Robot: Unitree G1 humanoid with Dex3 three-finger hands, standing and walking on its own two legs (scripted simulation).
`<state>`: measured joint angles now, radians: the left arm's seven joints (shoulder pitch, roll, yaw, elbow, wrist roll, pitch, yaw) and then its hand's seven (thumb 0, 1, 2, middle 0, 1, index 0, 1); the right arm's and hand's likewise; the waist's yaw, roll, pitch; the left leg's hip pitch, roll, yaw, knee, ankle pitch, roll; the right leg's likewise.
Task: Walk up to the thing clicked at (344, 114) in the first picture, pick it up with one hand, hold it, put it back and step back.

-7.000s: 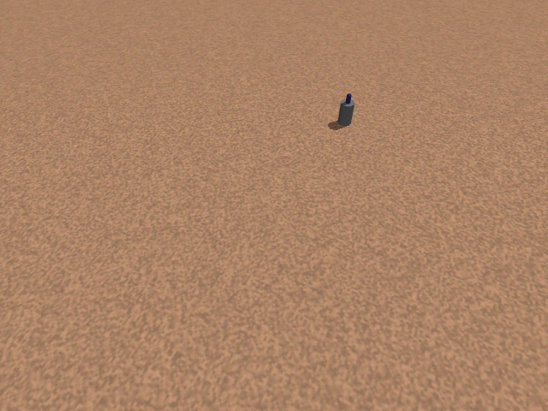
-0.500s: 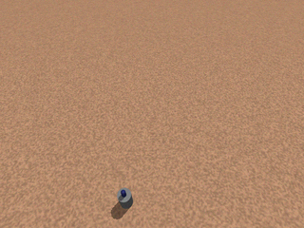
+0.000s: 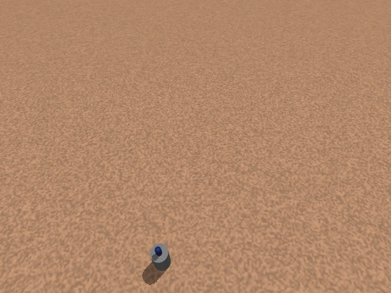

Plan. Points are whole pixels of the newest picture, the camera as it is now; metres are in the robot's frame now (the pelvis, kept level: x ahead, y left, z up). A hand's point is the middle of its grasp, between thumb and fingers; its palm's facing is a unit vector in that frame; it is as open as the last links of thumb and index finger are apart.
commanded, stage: stand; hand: left
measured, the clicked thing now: (160, 255) +0.40 +0.18 -0.68
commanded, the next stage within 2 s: go down in 1.24 s
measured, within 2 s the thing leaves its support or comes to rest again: neither
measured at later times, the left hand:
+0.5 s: hand out of the picture +0.07 +0.25 -0.16, palm faces -0.03 -0.94 -0.34, open 7.4 cm
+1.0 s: hand out of the picture +0.07 +0.26 -0.16, palm faces -0.03 -0.94 -0.35, open 7.4 cm
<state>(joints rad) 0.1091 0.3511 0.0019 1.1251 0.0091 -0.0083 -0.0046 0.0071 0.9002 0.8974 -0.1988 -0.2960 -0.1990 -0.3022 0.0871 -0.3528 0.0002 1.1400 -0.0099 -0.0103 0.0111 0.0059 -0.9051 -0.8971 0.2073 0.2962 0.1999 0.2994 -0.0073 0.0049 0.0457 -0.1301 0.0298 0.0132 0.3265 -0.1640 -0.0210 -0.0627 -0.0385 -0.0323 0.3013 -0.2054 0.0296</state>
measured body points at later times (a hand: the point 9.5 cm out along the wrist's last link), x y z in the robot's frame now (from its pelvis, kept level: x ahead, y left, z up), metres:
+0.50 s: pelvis +0.00 +0.00 +0.00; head +0.01 +0.00 +0.45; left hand +0.07 +0.30 -0.13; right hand +0.07 -0.30 -0.13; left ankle +0.01 +0.13 -0.75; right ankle -0.03 -0.14 -0.75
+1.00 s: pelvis +0.00 +0.00 +0.00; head +0.01 +0.00 +0.45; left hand +0.07 +0.30 -0.13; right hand +0.08 -0.30 -0.13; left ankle +0.01 +0.13 -0.75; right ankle -0.03 -0.14 -0.75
